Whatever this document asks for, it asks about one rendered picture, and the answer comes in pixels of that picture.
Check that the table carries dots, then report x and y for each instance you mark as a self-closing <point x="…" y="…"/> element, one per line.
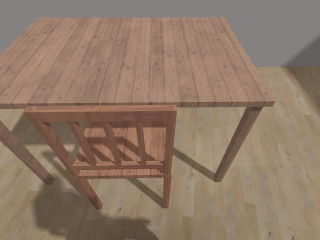
<point x="190" y="62"/>

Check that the chair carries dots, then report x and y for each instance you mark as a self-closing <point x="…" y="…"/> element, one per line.
<point x="120" y="141"/>

